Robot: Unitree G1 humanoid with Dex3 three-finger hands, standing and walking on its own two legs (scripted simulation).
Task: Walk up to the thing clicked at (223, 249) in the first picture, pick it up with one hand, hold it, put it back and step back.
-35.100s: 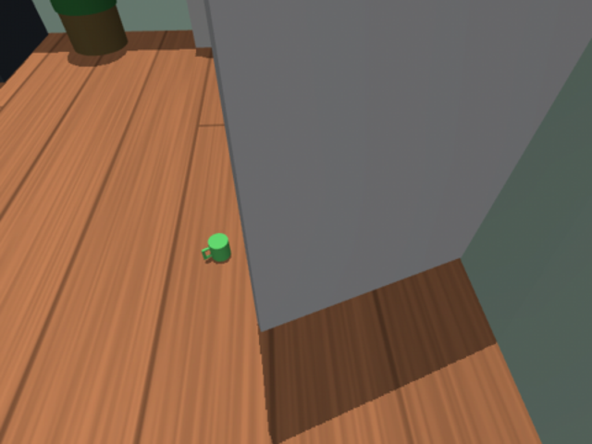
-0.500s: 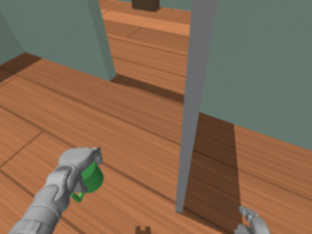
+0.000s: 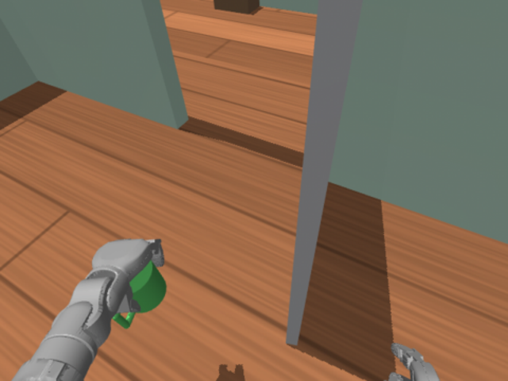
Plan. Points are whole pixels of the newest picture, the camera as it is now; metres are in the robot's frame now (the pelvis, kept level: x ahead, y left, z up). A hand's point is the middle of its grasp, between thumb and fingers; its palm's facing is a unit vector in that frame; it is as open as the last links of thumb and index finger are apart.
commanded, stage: crouch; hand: left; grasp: from above
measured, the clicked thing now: (134, 291) +0.29 +0.24 -0.06
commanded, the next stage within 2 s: lower in 1.88 s
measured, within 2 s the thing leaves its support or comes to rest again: neither
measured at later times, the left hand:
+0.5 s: hand (146, 303) +0.31 +0.25 -0.17, palm faces -0.43 +0.03 -0.90, open 10.4 cm
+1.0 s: hand (165, 323) +0.35 +0.29 -0.42, palm faces -0.46 +0.00 -0.89, open 10.4 cm
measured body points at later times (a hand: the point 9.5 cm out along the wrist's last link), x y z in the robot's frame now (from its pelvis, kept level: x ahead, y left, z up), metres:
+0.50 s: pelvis -0.03 +0.00 -0.07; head +0.07 +0.01 +0.37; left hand +0.33 +0.25 -0.12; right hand +0.08 -0.28 -0.19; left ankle +0.00 +0.13 -0.74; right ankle +0.02 -0.14 -0.74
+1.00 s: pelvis -0.07 +0.01 -0.28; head +0.13 +0.04 +0.12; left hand +0.37 +0.28 -0.37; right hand +0.00 -0.26 -0.41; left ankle +0.00 +0.13 -0.74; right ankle +0.01 -0.14 -0.74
